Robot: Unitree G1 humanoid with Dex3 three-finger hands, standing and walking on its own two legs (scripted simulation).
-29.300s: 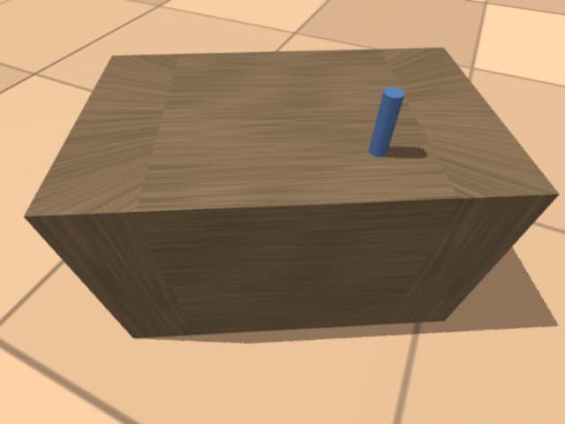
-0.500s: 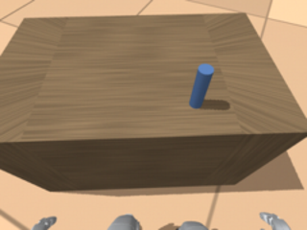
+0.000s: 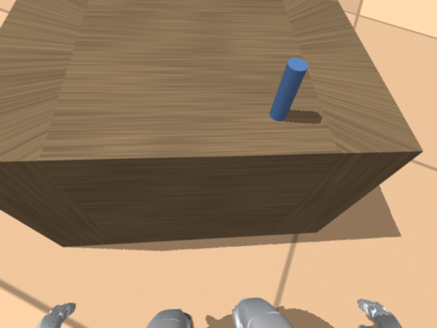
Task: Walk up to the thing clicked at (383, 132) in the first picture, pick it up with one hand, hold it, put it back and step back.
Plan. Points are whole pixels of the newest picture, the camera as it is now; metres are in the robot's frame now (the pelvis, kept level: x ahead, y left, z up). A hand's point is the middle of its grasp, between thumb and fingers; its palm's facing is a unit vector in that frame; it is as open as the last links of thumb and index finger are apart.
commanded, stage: step back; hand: right
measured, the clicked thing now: (286, 92) +0.61 -0.16 +0.01
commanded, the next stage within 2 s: none
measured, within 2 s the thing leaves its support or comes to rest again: neither
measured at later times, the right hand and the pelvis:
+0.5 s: hand out of the picture -0.05 -0.29 -0.16, palm faces -0.08 +0.90 -0.43, open 7.4 cm; pelvis -0.13 -0.01 -0.02, yaw +3 degrees
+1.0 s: hand out of the picture -0.18 -0.33 -0.15, palm faces +0.00 +0.92 -0.40, open 7.4 cm; pelvis -0.29 -0.06 -0.01, yaw -2 degrees
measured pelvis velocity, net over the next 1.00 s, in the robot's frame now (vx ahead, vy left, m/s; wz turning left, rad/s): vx -0.29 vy -0.06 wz -0.04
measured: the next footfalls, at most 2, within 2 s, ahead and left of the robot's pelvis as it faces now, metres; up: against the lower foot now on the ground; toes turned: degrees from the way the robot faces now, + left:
right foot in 0.14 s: -0.02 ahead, -0.13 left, +0.00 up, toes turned +1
left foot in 0.48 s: -0.10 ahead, +0.10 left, +0.00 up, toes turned +0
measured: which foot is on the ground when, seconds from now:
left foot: down 0.00-0.18, up 0.20-0.46, down 0.48-0.90, up 0.92-1.00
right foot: up 0.00-0.12, down 0.14-0.52, up 0.54-0.86, down 0.88-1.00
